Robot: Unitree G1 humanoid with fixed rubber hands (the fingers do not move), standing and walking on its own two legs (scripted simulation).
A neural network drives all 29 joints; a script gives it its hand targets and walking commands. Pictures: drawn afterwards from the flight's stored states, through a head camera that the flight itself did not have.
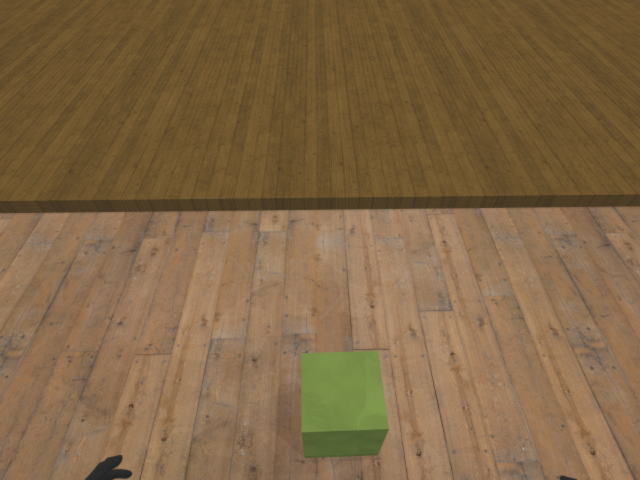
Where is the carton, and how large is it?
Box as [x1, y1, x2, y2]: [301, 351, 388, 457]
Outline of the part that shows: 377,351 301,353 301,424 305,457 369,455 378,453 388,430 388,424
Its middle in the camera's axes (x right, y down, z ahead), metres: +0.06 +0.47 +1.09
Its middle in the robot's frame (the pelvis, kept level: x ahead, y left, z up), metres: +0.44 -0.03 -0.66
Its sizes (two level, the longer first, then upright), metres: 0.210 0.200 0.250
